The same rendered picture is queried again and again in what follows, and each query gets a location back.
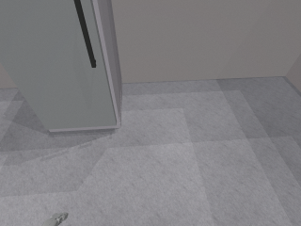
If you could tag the handle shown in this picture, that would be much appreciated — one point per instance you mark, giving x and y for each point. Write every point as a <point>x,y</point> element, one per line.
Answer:
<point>83,24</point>

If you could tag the left robot hand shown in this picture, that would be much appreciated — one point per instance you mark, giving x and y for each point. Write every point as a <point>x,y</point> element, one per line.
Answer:
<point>55,219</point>

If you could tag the fridge door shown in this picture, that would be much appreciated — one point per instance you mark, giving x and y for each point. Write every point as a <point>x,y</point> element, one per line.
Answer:
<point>43,50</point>

